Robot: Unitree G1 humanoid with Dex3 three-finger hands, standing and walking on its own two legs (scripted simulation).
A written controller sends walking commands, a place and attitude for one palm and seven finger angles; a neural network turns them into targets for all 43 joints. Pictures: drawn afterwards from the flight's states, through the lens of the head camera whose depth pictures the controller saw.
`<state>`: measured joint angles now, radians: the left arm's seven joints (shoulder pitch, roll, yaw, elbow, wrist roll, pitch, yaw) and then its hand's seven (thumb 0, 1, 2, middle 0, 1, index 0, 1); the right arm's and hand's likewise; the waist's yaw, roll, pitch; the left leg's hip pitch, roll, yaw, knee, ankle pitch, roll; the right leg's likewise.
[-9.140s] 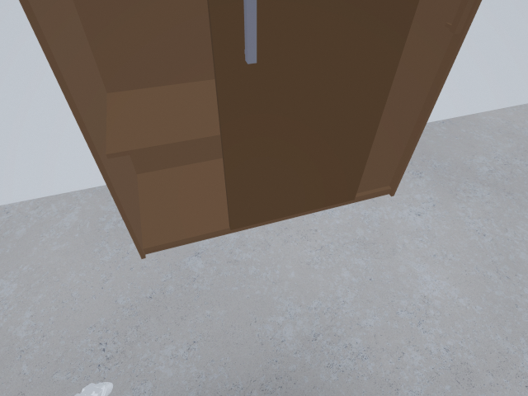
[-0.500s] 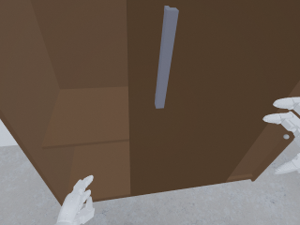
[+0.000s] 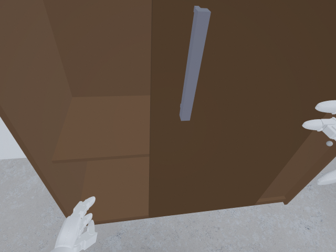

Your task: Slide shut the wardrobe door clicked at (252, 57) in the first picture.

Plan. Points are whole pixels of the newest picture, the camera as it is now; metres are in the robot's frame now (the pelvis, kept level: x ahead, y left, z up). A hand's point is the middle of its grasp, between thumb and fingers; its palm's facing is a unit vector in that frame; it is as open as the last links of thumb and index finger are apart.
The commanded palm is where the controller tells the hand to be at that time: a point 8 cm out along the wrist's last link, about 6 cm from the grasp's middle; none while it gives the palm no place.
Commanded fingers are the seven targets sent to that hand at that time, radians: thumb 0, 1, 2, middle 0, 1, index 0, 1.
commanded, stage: raise the hand with hooked fingers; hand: right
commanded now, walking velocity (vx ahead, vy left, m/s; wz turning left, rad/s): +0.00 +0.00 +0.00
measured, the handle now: (190, 70) +0.49 -0.03 +0.23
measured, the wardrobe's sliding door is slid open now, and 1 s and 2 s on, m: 0.40 0.40 0.40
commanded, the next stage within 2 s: move the hooked fingers beside the handle in 0.12 s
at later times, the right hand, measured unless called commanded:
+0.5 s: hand (302, 131) +0.30 -0.25 +0.21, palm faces -0.07 +0.99 -0.14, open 14.0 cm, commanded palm +0.28 -0.29 +0.22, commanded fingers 0.00 0.50 -0.30 0.30 1.20 0.30 1.20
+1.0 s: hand (264, 110) +0.36 -0.19 +0.21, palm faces -0.11 +0.99 -0.07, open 14.0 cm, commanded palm +0.35 -0.24 +0.21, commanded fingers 0.00 0.50 -0.30 0.30 1.20 0.30 1.20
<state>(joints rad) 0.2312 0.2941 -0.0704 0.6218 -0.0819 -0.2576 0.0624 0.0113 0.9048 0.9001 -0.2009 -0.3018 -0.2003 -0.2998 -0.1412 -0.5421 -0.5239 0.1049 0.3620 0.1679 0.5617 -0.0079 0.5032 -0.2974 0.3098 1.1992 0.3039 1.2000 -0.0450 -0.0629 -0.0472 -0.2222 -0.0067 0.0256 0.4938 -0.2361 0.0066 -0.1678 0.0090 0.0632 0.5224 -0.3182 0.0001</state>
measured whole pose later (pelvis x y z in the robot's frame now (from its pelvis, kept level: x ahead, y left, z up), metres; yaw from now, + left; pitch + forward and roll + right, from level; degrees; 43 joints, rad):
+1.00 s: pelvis +0.01 +0.00 +0.00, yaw +0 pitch +0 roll +0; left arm 0.19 0.26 -0.08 0.66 -0.07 -0.19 0.07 0.01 0.90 0.90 -0.20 -0.30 -0.20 -0.30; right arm -0.42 -0.39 -0.28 0.22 0.27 0.23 0.35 -0.01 0.50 -0.30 0.31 1.20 0.30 1.20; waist -0.02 -0.06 -0.05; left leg -0.25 0.01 0.02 0.51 -0.25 0.00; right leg -0.18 0.02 0.05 0.50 -0.32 -0.01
